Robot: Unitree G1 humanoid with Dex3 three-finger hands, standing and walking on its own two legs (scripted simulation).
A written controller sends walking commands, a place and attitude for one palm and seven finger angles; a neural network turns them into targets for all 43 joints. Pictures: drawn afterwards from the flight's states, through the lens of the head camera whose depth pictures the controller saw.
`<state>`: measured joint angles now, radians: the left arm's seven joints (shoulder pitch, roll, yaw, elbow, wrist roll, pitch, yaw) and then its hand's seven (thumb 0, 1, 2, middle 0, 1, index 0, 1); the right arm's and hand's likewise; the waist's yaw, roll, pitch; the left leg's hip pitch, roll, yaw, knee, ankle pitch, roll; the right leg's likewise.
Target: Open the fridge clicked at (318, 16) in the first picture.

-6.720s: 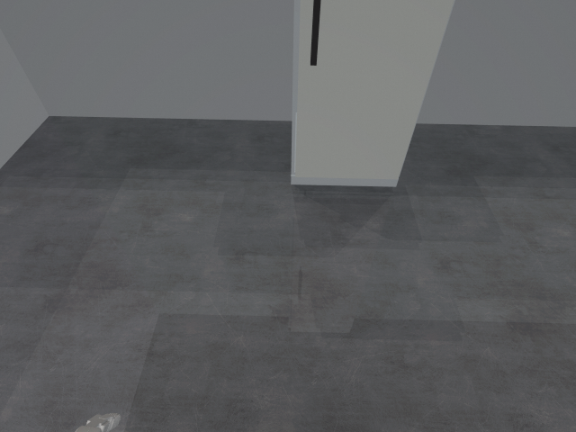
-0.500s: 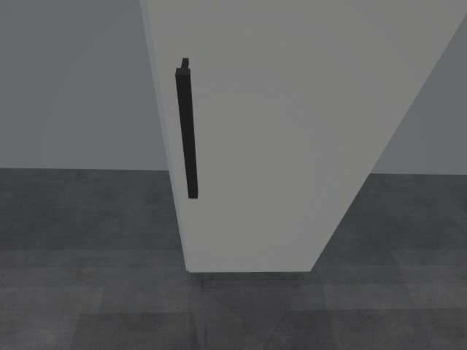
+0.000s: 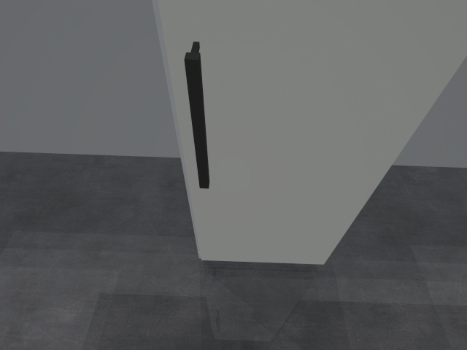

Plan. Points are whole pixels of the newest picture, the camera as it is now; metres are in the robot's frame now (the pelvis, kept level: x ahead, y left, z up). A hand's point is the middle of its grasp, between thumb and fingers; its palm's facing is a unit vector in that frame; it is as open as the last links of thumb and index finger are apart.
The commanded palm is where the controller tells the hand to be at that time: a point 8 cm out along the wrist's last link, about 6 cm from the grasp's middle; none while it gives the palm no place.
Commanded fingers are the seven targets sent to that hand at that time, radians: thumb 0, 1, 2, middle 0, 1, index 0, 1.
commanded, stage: come to a stop and stand still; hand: left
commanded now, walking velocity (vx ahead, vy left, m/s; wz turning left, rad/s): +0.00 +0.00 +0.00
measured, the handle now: (201, 127) +0.51 +0.11 +0.09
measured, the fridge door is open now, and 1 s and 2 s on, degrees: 0 0 0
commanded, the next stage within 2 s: look again from close up in 0.32 s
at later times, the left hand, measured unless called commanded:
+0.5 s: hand out of the picture +0.01 +0.19 -0.17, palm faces -0.01 -0.97 -0.23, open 7.4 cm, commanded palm none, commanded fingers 0.00 0.90 0.90 -0.20 -0.30 -0.20 -0.30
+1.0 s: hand out of the picture -0.03 +0.16 -0.17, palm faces -0.01 -0.98 -0.21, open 7.4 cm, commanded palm none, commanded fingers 0.00 0.90 0.90 -0.20 -0.30 -0.20 -0.30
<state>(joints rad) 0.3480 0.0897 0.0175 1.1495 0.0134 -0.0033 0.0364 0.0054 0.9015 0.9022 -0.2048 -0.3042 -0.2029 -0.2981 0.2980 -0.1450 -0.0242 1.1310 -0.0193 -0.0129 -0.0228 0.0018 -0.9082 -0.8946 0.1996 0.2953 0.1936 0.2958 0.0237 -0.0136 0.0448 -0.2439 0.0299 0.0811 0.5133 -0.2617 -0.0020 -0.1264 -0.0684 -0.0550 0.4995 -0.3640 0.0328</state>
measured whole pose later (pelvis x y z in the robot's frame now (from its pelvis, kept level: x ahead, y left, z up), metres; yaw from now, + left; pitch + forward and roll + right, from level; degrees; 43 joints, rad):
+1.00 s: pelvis -0.03 -0.02 +0.00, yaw -1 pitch +0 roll +1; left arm 0.30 0.16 -0.02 1.08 0.01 0.00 0.03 0.01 0.90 0.90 -0.20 -0.30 -0.20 -0.30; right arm 0.29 -0.17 0.01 1.08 -0.02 -0.01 -0.01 0.00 -0.91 -0.89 0.20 0.30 0.20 0.30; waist 0.00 0.00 0.02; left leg -0.27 0.05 0.09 0.50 -0.22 -0.02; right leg -0.18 -0.05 -0.04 0.54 -0.35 0.01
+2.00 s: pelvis -0.05 -0.03 -0.06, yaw +1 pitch +11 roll +1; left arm 0.41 0.17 0.19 0.21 -0.25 -0.50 -0.34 0.01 0.63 0.79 -0.22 -0.48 -0.22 -0.47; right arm 0.13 -0.25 -0.07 0.57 0.01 -0.21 -0.02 0.01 -0.90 -0.89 0.20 0.30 0.20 0.30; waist 0.02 -0.04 -0.10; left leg -0.76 0.07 0.03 0.96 -0.38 -0.04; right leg -0.65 -0.05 -0.07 1.02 -0.55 -0.01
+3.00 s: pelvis -0.05 +0.00 -0.03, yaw +2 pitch +6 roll -2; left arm 0.13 0.36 0.35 0.17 -0.34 -0.17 -0.41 -0.01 -0.47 0.32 -0.30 -1.18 -0.30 -1.17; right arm 0.24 -0.25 0.06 0.55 0.04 -0.23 -0.09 0.01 -0.90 -0.89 0.21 0.30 0.20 0.30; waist 0.03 0.04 -0.07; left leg -0.61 0.06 0.02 0.83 -0.33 0.00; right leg -0.45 -0.05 -0.09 0.79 -0.44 0.03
